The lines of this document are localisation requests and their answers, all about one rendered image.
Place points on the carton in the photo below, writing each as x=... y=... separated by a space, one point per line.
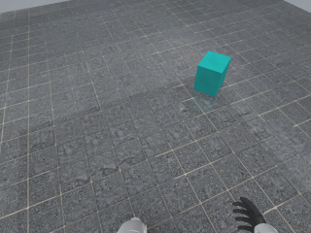
x=210 y=72

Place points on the robot right hand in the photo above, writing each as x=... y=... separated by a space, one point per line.
x=254 y=216

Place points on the left robot thigh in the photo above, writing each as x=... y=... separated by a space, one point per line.
x=133 y=226

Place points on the right robot forearm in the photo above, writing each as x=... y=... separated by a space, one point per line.
x=264 y=228

